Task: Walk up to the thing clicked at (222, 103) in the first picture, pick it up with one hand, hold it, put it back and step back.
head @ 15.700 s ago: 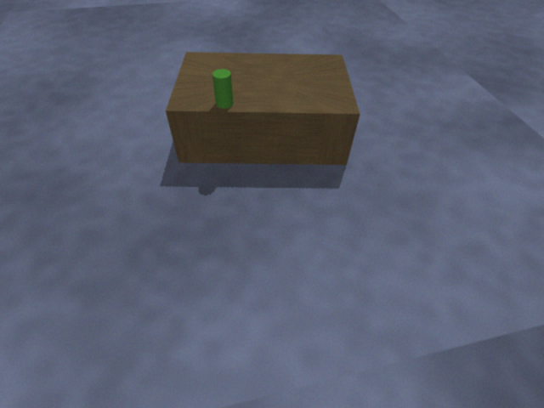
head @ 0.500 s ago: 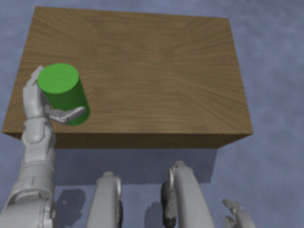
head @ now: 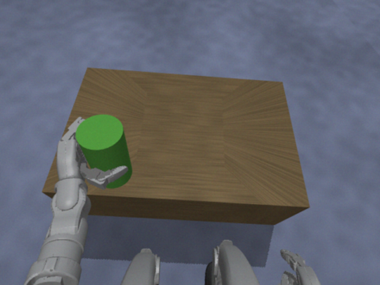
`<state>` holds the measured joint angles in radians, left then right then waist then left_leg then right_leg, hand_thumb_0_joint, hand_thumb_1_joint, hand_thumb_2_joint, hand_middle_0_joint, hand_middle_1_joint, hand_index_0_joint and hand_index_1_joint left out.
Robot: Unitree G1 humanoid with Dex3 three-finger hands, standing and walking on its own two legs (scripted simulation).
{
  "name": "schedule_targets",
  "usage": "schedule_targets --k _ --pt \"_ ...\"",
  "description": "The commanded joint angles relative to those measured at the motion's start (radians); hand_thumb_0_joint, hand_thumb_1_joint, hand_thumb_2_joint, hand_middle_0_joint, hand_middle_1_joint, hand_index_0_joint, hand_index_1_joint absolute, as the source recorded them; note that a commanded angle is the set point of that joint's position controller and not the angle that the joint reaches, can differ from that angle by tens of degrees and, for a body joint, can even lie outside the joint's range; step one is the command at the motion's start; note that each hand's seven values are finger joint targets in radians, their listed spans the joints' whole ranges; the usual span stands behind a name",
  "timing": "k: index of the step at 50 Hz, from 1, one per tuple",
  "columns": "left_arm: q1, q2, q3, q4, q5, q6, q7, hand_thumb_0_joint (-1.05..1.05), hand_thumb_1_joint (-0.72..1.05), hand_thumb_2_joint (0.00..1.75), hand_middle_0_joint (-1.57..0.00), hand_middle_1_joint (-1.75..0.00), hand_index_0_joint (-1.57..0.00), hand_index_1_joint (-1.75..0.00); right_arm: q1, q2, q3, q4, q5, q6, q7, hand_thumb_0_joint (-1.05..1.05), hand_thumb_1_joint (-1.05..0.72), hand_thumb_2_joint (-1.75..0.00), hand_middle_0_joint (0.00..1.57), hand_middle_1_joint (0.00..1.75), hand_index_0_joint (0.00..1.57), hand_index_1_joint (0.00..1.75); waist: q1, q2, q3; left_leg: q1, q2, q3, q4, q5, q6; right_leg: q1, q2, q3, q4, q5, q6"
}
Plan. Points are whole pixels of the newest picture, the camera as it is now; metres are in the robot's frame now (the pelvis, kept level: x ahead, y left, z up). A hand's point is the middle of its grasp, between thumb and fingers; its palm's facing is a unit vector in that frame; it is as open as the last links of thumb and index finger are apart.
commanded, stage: lift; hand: left
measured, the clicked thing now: (107, 154) +0.38 +0.17 +0.00
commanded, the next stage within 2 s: hold in 0.74 s
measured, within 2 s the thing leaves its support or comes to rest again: neither
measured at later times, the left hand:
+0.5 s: hand (103, 145) +0.37 +0.16 +0.06, palm faces +0.18 -0.98 -0.03, open 11.6 cm
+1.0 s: hand (102, 142) +0.36 +0.16 +0.08, palm faces +0.18 -0.98 -0.03, open 11.6 cm
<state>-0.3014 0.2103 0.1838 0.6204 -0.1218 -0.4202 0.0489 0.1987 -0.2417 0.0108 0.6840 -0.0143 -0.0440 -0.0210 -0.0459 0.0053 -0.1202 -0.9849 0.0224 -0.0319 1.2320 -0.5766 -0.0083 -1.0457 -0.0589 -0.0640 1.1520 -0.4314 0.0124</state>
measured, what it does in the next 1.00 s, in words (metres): rises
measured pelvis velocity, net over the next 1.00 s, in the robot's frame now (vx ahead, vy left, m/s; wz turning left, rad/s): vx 0.03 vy -0.01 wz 0.00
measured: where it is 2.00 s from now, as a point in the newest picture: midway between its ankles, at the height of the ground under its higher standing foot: outside the picture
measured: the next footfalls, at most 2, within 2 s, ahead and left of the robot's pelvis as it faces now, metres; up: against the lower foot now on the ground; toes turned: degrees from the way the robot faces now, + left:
none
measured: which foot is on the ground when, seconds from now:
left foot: down 0.00-1.00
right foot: down 0.00-1.00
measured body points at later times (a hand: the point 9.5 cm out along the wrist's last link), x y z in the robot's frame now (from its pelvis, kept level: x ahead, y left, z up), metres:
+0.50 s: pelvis +0.02 -0.01 +0.04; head +0.09 +0.00 +0.48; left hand +0.35 +0.22 +0.06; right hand +0.14 -0.25 -0.08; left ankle +0.01 +0.12 -0.64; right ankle +0.06 -0.14 -0.64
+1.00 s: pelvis +0.03 -0.01 +0.06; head +0.09 +0.00 +0.50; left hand +0.35 +0.21 +0.08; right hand +0.15 -0.25 -0.06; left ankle +0.01 +0.12 -0.64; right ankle +0.06 -0.14 -0.64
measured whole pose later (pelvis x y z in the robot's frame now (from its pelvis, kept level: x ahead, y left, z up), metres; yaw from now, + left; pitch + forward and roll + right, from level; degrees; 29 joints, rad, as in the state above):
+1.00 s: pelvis +0.03 -0.01 +0.06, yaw +0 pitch +9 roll -1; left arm -0.15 0.16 0.14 0.52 -0.13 -0.39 0.05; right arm 0.23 -0.22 0.01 0.67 -0.02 -0.02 -0.04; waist -0.03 0.01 -0.03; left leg -0.57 0.03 -0.02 0.90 -0.48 -0.02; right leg -0.65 -0.04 -0.06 0.85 -0.36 0.01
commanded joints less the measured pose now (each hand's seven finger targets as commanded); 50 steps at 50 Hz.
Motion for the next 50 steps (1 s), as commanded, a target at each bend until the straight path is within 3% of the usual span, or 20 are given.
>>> schedule_targets --k 1,3,5,6,9,11,12,16,26,30,39,40,42,45,47,49,50 --pt "-0.401 0.171 0.040 -0.398 -0.032 -0.128 -0.004 0.00 -0.10 1.35 -1.28 -1.48 -1.29 -1.50 0.052 -0.144 -0.055 -0.094 0.004 -0.028 -0.016 0.00 -0.92 -0.90 0.20 0.30 0.20 0.30 0.011 0.094 -0.467 0.288 -0.024 -0.015 -0.234 0.318 -0.003 0.352 0.046 0.010 -0.151 0.243 -0.037" --pt "-0.353 0.122 0.001 -0.363 -0.039 -0.114 -0.009 0.00 -0.12 1.35 -1.28 -1.48 -1.30 -1.50 0.043 -0.138 -0.047 -0.103 0.003 -0.027 -0.020 0.00 -0.92 -0.90 0.20 0.30 0.20 0.30 -0.001 0.073 -0.434 0.295 -0.025 -0.015 -0.255 0.327 -0.003 0.373 0.048 0.007 -0.169 0.251 -0.037" --pt "-0.355 0.144 0.034 -0.393 -0.046 -0.115 -0.003 0.00 -0.12 1.34 -1.27 -1.47 -1.28 -1.49 0.044 -0.137 -0.049 -0.105 0.003 -0.028 -0.022 0.00 -0.91 -0.90 0.20 0.30 0.20 0.30 0.010 0.069 -0.443 0.311 -0.026 -0.013 -0.267 0.334 -0.002 0.403 0.050 0.009 -0.185 0.259 -0.035" --pt "-0.348 0.124 0.006 -0.403 -0.046 -0.114 -0.005 0.00 -0.12 1.35 -1.26 -1.47 -1.27 -1.49 0.045 -0.138 -0.048 -0.110 0.004 -0.027 -0.023 0.00 -0.91 -0.90 0.20 0.30 0.20 0.30 0.003 0.063 -0.436 0.322 -0.025 -0.010 -0.274 0.344 -0.002 0.415 0.049 0.010 -0.193 0.271 -0.034" --pt "-0.323 0.143 0.031 -0.420 -0.043 -0.106 0.004 0.00 -0.13 1.34 -1.25 -1.46 -1.26 -1.48 0.047 -0.124 -0.041 -0.113 0.001 -0.022 -0.031 0.00 -0.91 -0.90 0.20 0.30 0.20 0.30 0.013 0.051 -0.425 0.321 -0.030 -0.002 -0.296 0.338 0.004 0.478 0.048 0.018 -0.225 0.276 -0.031" --pt "-0.333 0.121 0.007 -0.432 -0.044 -0.102 0.005 0.00 -0.13 1.35 -1.25 -1.46 -1.26 -1.48 0.036 -0.121 -0.039 -0.116 0.002 -0.025 -0.035 0.00 -0.91 -0.90 0.20 0.30 0.20 0.30 0.005 0.052 -0.398 0.333 -0.030 0.004 -0.312 0.326 0.005 0.483 0.048 0.019 -0.242 0.275 -0.029" --pt "-0.340 0.136 0.024 -0.450 -0.045 -0.103 0.009 0.00 -0.13 1.34 -1.23 -1.45 -1.24 -1.47 0.040 -0.119 -0.041 -0.115 0.000 -0.025 -0.040 0.00 -0.91 -0.90 0.20 0.30 0.20 0.30 0.007 0.057 -0.406 0.342 -0.031 0.008 -0.311 0.334 0.007 0.507 0.047 0.025 -0.252 0.288 -0.026" --pt "-0.289 0.119 0.017 -0.429 -0.038 -0.100 0.009 0.00 -0.13 1.33 -1.22 -1.44 -1.23 -1.46 0.047 -0.115 -0.040 -0.114 -0.005 -0.019 -0.040 0.00 -0.91 -0.90 0.20 0.30 0.20 0.30 0.019 0.065 -0.390 0.386 -0.026 0.000 -0.338 0.408 -0.004 0.518 0.051 0.012 -0.255 0.329 -0.034" --pt "-0.253 0.093 0.009 -0.406 -0.046 -0.096 0.002 0.00 -0.10 1.35 -1.24 -1.47 -1.26 -1.48 0.038 -0.108 -0.045 -0.122 -0.004 -0.009 -0.040 0.00 -0.91 -0.90 0.20 0.30 0.20 0.30 0.011 0.018 -0.333 0.407 -0.026 0.015 -0.394 0.390 0.003 0.607 0.052 0.015 -0.323 0.332 -0.028" --pt "-0.258 0.114 0.020 -0.446 -0.037 -0.102 0.006 0.00 -0.10 1.32 -1.22 -1.43 -1.24 -1.45 0.024 -0.104 -0.046 -0.137 -0.004 -0.007 -0.041 0.00 -0.91 -0.90 0.20 0.30 0.20 0.30 0.022 0.043 -0.316 0.437 -0.027 0.019 -0.420 0.374 0.002 0.613 0.053 0.016 -0.345 0.313 -0.027" --pt "-0.237 0.094 0.006 -0.454 -0.042 -0.105 0.001 0.00 -0.09 1.33 -1.23 -1.45 -1.25 -1.46 0.031 -0.106 -0.049 -0.133 -0.003 -0.009 -0.041 0.00 -0.91 -0.90 0.20 0.30 0.20 0.30 0.016 0.045 -0.323 0.475 -0.026 0.022 -0.439 0.423 0.001 0.667 0.052 0.020 -0.363 0.366 -0.027" --pt "-0.233 0.103 0.019 -0.456 -0.042 -0.105 0.001 0.00 -0.09 1.33 -1.24 -1.45 -1.26 -1.47 0.032 -0.106 -0.051 -0.129 -0.006 -0.007 -0.042 0.00 -0.91 -0.90 0.20 0.30 0.20 0.30 0.017 0.038 -0.325 0.477 -0.026 0.027 -0.437 0.422 0.003 0.671 0.052 0.023 -0.373 0.373 -0.025" --pt "-0.227 0.083 -0.004 -0.439 -0.039 -0.100 -0.003 0.00 -0.09 1.34 -1.24 -1.46 -1.26 -1.47 0.033 -0.106 -0.049 -0.127 -0.005 -0.006 -0.041 0.00 -0.91 -0.90 0.20 0.30 0.20 0.30 0.012 0.033 -0.297 0.475 -0.024 0.025 -0.451 0.424 0.000 0.669 0.052 0.020 -0.375 0.370 -0.028" --pt "-0.247 0.098 0.016 -0.451 -0.041 -0.102 0.003 0.00 -0.15 1.31 -1.22 -1.44 -1.23 -1.46 0.030 -0.110 -0.054 -0.127 -0.005 -0.008 -0.039 0.00 -0.91 -0.90 0.20 0.30 0.20 0.30 0.020 0.046 -0.292 0.498 -0.022 0.020 -0.459 0.445 -0.005 0.662 0.055 0.014 -0.380 0.373 -0.030" --pt "-0.224 0.071 -0.006 -0.435 -0.042 -0.099 0.002 0.00 -0.15 1.30 -1.21 -1.44 -1.23 -1.46 0.033 -0.106 -0.050 -0.125 -0.007 -0.006 -0.035 0.00 -0.91 -0.90 0.20 0.30 0.20 0.30 0.013 0.045 -0.283 0.504 -0.021 0.020 -0.464 0.456 -0.005 0.670 0.056 0.013 -0.381 0.382 -0.031" --pt "-0.239 0.095 0.019 -0.453 -0.040 -0.103 0.007 0.00 -0.16 1.29 -1.21 -1.44 -1.23 -1.46 0.023 -0.108 -0.055 -0.129 -0.005 -0.007 -0.036 0.00 -0.91 -0.90 0.20 0.30 0.20 0.30 0.020 0.051 -0.287 0.515 -0.023 0.023 -0.469 0.453 -0.004 0.675 0.054 0.017 -0.387 0.381 -0.029" --pt "-0.216 0.076 0.002 -0.424 -0.037 -0.099 0.006 0.00 -0.15 1.30 -1.21 -1.45 -1.23 -1.46 0.034 -0.107 -0.055 -0.124 -0.006 -0.006 -0.035 0.00 -0.91 -0.90 0.20 0.30 0.20 0.30 0.016 0.039 -0.284 0.513 -0.020 0.019 -0.474 0.457 -0.006 0.676 0.056 0.012 -0.387 0.379 -0.031"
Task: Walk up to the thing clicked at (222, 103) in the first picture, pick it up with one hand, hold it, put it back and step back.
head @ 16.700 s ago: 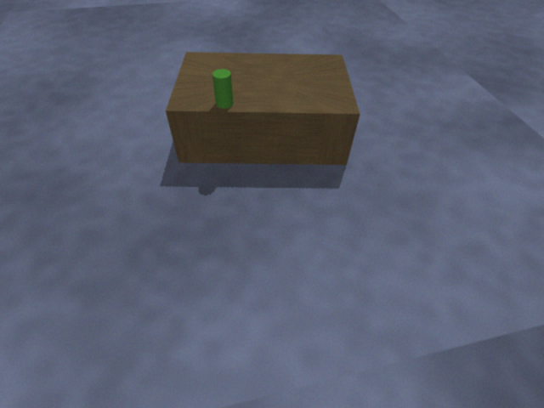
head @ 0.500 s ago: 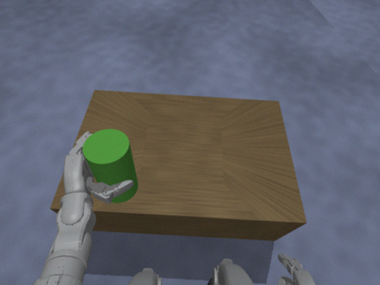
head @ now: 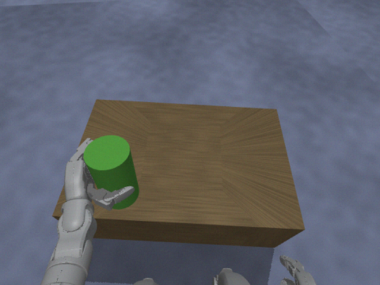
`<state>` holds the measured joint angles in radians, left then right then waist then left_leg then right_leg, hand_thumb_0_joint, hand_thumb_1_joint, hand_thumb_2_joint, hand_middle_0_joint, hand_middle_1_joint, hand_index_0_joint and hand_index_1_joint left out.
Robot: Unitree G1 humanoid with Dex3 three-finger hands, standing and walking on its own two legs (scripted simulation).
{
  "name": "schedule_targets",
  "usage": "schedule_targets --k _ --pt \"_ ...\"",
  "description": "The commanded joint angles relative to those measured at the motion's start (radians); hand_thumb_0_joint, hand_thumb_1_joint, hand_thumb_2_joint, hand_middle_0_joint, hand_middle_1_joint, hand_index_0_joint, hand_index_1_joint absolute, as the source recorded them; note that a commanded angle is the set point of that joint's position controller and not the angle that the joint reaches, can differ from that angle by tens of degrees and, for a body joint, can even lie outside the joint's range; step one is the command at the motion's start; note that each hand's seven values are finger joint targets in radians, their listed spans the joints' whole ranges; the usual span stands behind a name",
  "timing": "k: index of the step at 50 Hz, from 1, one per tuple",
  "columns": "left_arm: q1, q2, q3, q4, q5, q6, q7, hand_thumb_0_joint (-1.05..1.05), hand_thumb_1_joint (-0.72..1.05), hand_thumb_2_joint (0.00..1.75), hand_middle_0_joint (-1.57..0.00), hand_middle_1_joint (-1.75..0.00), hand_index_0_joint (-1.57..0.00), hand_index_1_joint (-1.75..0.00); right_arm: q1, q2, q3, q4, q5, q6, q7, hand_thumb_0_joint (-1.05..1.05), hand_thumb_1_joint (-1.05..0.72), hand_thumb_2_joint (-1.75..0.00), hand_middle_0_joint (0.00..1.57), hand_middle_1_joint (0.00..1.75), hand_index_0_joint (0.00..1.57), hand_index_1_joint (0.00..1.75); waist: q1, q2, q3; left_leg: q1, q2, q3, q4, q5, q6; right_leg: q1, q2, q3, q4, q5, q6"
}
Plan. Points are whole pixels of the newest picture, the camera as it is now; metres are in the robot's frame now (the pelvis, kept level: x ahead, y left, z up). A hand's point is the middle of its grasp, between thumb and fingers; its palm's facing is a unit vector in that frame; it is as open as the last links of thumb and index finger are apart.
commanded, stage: hold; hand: left
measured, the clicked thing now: (115, 174) +0.34 +0.16 +0.02
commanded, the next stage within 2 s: none
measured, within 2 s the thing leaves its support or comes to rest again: neither
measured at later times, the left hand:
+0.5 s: hand (105, 171) +0.33 +0.17 +0.04, palm faces +0.18 -0.98 -0.03, open 11.6 cm
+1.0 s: hand (103, 172) +0.33 +0.17 +0.04, palm faces +0.18 -0.98 -0.03, open 11.6 cm
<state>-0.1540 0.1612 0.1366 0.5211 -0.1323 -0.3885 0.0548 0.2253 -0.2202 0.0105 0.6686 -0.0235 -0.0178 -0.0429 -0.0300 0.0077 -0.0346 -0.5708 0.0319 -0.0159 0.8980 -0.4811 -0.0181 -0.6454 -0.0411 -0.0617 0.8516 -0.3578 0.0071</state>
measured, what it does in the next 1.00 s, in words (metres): stands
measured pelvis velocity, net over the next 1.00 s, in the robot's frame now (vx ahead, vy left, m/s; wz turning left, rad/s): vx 0.00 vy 0.01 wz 0.00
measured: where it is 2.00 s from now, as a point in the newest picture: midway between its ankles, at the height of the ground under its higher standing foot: outside the picture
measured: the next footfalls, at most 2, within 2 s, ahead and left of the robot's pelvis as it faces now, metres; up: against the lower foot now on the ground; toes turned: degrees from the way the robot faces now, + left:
none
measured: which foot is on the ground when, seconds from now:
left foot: down 0.00-1.00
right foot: down 0.00-1.00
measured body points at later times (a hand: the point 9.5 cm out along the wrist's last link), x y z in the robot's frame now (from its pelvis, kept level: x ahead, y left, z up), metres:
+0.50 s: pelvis +0.00 +0.00 +0.01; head +0.05 +0.01 +0.46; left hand +0.32 +0.22 +0.04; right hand +0.13 -0.24 -0.10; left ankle -0.02 +0.13 -0.69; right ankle +0.04 -0.13 -0.69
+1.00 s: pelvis +0.00 +0.01 +0.01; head +0.04 +0.01 +0.46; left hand +0.31 +0.23 +0.05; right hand +0.13 -0.23 -0.10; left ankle -0.02 +0.13 -0.69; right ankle +0.04 -0.13 -0.69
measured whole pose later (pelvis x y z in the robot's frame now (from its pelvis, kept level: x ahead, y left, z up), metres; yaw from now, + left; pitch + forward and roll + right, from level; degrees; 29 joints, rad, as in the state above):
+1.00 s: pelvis +0.00 +0.01 +0.01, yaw +0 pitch +6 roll -1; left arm -0.13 0.16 0.12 0.47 -0.13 -0.36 0.06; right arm 0.22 -0.21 0.01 0.69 -0.01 -0.04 -0.04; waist -0.02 0.01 -0.02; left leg -0.47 0.02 -0.01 0.82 -0.44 -0.01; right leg -0.54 -0.05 -0.06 0.77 -0.32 0.02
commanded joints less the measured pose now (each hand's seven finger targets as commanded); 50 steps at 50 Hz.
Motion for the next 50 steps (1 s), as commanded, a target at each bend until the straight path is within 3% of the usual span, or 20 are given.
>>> schedule_targets --k 1,4,13,14,18,23,24,26,29,32,34,36,38,41,44,45,46,48,49,50 --pt "-0.377 0.127 0.048 -0.353 -0.028 -0.135 0.000 0.00 -0.14 1.31 -1.21 -1.45 -1.23 -1.46 -0.005 -0.126 -0.053 -0.121 0.004 -0.031 -0.012 0.00 -0.91 -0.90 0.20 0.30 0.20 0.30 0.006 0.041 -0.366 0.095 -0.033 0.007 -0.143 0.339 0.008 0.285 0.036 0.013 -0.097 0.291 -0.022" --pt "-0.380 0.133 0.053 -0.355 -0.026 -0.133 0.002 0.00 -0.15 1.31 -1.22 -1.45 -1.23 -1.47 -0.017 -0.121 -0.051 -0.124 0.007 -0.031 -0.014 0.00 -0.91 -0.91 0.20 0.30 0.20 0.30 0.005 0.011 -0.356 0.088 -0.037 0.015 -0.154 0.299 0.017 0.310 0.033 0.019 -0.118 0.276 -0.015" --pt "-0.376 0.139 0.057 -0.410 -0.020 -0.120 0.011 0.00 -0.11 1.32 -1.25 -1.47 -1.27 -1.49 -0.016 -0.117 -0.049 -0.120 0.006 -0.032 -0.015 0.00 -0.91 -0.90 0.20 0.30 0.20 0.30 0.012 0.044 -0.370 0.128 -0.032 0.011 -0.165 0.354 0.007 0.326 0.036 0.013 -0.123 0.313 -0.019" --pt "-0.351 0.114 0.033 -0.366 -0.020 -0.115 0.008 0.00 -0.11 1.34 -1.25 -1.48 -1.27 -1.50 -0.011 -0.122 -0.050 -0.113 0.006 -0.033 -0.013 0.00 -0.91 -0.91 0.20 0.30 0.20 0.30 -0.002 0.035 -0.344 0.127 -0.031 0.010 -0.171 0.364 0.005 0.322 0.036 0.011 -0.122 0.316 -0.021" --pt "-0.354 0.115 0.031 -0.392 -0.020 -0.107 0.006 0.00 -0.12 1.32 -1.25 -1.48 -1.27 -1.49 -0.011 -0.119 -0.050 -0.112 0.006 -0.036 -0.011 0.00 -0.91 -0.90 0.20 0.30 0.20 0.30 0.004 0.052 -0.346 0.140 -0.030 0.008 -0.177 0.374 0.002 0.322 0.037 0.008 -0.127 0.319 -0.023" --pt "-0.381 0.137 0.052 -0.414 -0.026 -0.095 0.005 0.00 -0.10 1.34 -1.27 -1.49 -1.29 -1.51 -0.023 -0.122 -0.052 -0.117 0.013 -0.041 -0.013 0.00 -0.91 -0.90 0.20 0.30 0.20 0.30 0.002 0.037 -0.330 0.146 -0.032 0.011 -0.197 0.335 0.009 0.333 0.036 0.011 -0.150 0.292 -0.018" --pt "-0.347 0.102 0.025 -0.383 -0.028 -0.090 0.003 0.00 -0.11 1.32 -1.26 -1.49 -1.28 -1.50 -0.025 -0.115 -0.046 -0.116 0.010 -0.043 -0.012 0.00 -0.91 -0.91 0.20 0.30 0.20 0.30 0.002 0.039 -0.315 0.143 -0.032 0.010 -0.198 0.339 0.007 0.327 0.037 0.008 -0.150 0.290 -0.019" --pt "-0.354 0.136 0.063 -0.377 -0.026 -0.090 0.007 0.00 -0.11 1.31 -1.25 -1.48 -1.27 -1.49 -0.023 -0.123 -0.054 -0.114 0.013 -0.044 -0.010 0.00 -0.91 -0.91 0.20 0.30 0.20 0.30 0.011 0.024 -0.315 0.145 -0.029 0.008 -0.203 0.330 0.007 0.323 0.038 0.005 -0.155 0.279 -0.019" --pt "-0.328 0.111 0.033 -0.373 -0.022 -0.096 -0.004 0.00 -0.08 1.32 -1.26 -1.49 -1.28 -1.49 -0.026 -0.115 -0.051 -0.114 0.009 -0.046 -0.007 0.00 -0.91 -0.90 0.20 0.30 0.20 0.30 0.006 0.026 -0.321 0.139 -0.036 0.015 -0.198 0.338 0.010 0.339 0.034 0.010 -0.157 0.302 -0.016" --pt "-0.358 0.123 0.037 -0.382 -0.024 -0.108 -0.003 0.00 -0.10 1.31 -1.25 -1.48 -1.28 -1.49 -0.031 -0.120 -0.053 -0.114 0.012 -0.049 -0.006 0.00 -0.92 -0.91 0.20 0.30 0.20 0.30 0.009 0.044 -0.297 0.145 -0.033 0.012 -0.209 0.331 0.005 0.320 0.033 0.008 -0.156 0.279 -0.020" --pt "-0.380 0.159 0.065 -0.442 -0.018 -0.114 0.003 0.00 -0.08 1.31 -1.25 -1.47 -1.27 -1.48 -0.024 -0.120 -0.056 -0.117 0.011 -0.050 -0.006 0.00 -0.91 -0.91 0.20 0.30 0.20 0.30 0.013 0.060 -0.367 0.165 -0.035 0.011 -0.205 0.335 0.006 0.347 0.034 0.010 -0.151 0.284 -0.020" --pt "-0.330 0.099 0.018 -0.412 -0.029 -0.106 -0.002 0.00 -0.08 1.30 -1.25 -1.47 -1.28 -1.48 -0.024 -0.117 -0.050 -0.122 0.013 -0.054 -0.006 0.00 -0.91 -0.91 0.20 0.30 0.20 0.30 0.002 0.036 -0.331 0.155 -0.035 0.011 -0.205 0.329 0.008 0.343 0.036 0.008 -0.158 0.281 -0.018" --pt "-0.371 0.137 0.050 -0.435 -0.028 -0.106 0.004 0.00 -0.08 1.31 -1.24 -1.47 -1.27 -1.48 -0.024 -0.123 -0.054 -0.117 0.015 -0.058 -0.008 0.00 -0.91 -0.91 0.20 0.30 0.20 0.30 0.008 0.062 -0.345 0.160 -0.034 0.008 -0.205 0.354 0.003 0.343 0.036 0.009 -0.153 0.300 -0.021" --pt "-0.381 0.145 0.043 -0.478 -0.023 -0.105 0.008 0.00 -0.09 1.31 -1.24 -1.46 -1.26 -1.47 -0.017 -0.118 -0.051 -0.113 0.014 -0.055 -0.013 0.00 -0.91 -0.91 0.20 0.30 0.20 0.30 0.004 0.052 -0.343 0.166 -0.033 0.007 -0.210 0.337 0.007 0.346 0.035 0.008 -0.158 0.287 -0.020" --pt "-0.309 0.088 0.026 -0.341 -0.032 -0.089 0.003 0.00 -0.10 1.30 -1.25 -1.46 -1.27 -1.47 -0.019 -0.118 -0.051 -0.099 0.014 -0.059 -0.012 0.00 -0.91 -0.91 0.20 0.30 0.20 0.30 0.001 0.016 -0.299 0.145 -0.031 0.004 -0.207 0.348 0.006 0.330 0.035 0.004 -0.158 0.293 -0.020" --pt "-0.360 0.094 0.016 -0.389 -0.032 -0.095 0.001 0.00 -0.09 1.31 -1.24 -1.46 -1.26 -1.47 -0.022 -0.121 -0.052 -0.104 0.013 -0.060 -0.011 0.00 -0.91 -0.91 0.20 0.30 0.20 0.30 -0.002 0.022 -0.312 0.158 -0.030 0.005 -0.208 0.356 0.007 0.332 0.035 0.006 -0.160 0.305 -0.019" --pt "-0.430 0.151 0.042 -0.479 -0.024 -0.110 0.008 0.00 -0.08 1.31 -1.24 -1.46 -1.26 -1.47 -0.014 -0.121 -0.056 -0.096 0.012 -0.061 -0.013 0.00 -0.91 -0.91 0.20 0.30 0.20 0.30 0.005 0.056 -0.345 0.166 -0.033 0.006 -0.208 0.350 0.007 0.343 0.032 0.008 -0.154 0.301 -0.020" --pt "-0.342 0.109 0.013 -0.360 -0.016 -0.096 0.003 0.00 -0.09 1.29 -1.23 -1.45 -1.26 -1.46 -0.016 -0.120 -0.053 -0.094 0.013 -0.058 -0.009 0.00 -0.91 -0.90 0.20 0.30 0.20 0.30 0.001 0.037 -0.283 0.155 -0.030 0.004 -0.218 0.339 0.003 0.313 0.035 0.002 -0.156 0.276 -0.022" --pt "-0.352 0.125 0.039 -0.371 -0.019 -0.100 0.005 0.00 -0.08 1.29 -1.24 -1.45 -1.26 -1.46 -0.016 -0.125 -0.057 -0.096 0.012 -0.058 -0.007 0.00 -0.91 -0.91 0.20 0.30 0.20 0.30 0.009 0.049 -0.303 0.160 -0.030 0.002 -0.217 0.344 0.000 0.312 0.035 0.002 -0.154 0.277 -0.024" --pt "-0.360 0.114 0.024 -0.377 -0.021 -0.105 0.002 0.00 -0.07 1.29 -1.24 -1.46 -1.26 -1.46 -0.019 -0.124 -0.057 -0.097 0.011 -0.060 -0.005 0.00 -0.91 -0.90 0.20 0.30 0.20 0.30 0.008 0.061 -0.314 0.171 -0.028 0.000 -0.215 0.363 -0.004 0.312 0.037 -0.002 -0.150 0.285 -0.026"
